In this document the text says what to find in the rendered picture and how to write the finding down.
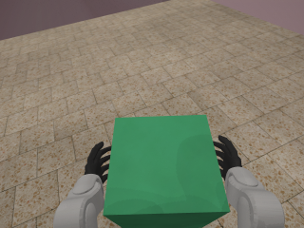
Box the right robot forearm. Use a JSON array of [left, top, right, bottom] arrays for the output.
[[224, 166, 285, 228]]

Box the robot right hand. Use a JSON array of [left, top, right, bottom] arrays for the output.
[[213, 135, 242, 181]]

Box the carton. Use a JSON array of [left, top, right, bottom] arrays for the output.
[[103, 114, 231, 228]]

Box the left robot forearm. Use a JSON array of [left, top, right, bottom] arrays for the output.
[[53, 174, 105, 228]]

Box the robot left hand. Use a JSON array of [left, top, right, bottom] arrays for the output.
[[84, 142, 112, 184]]

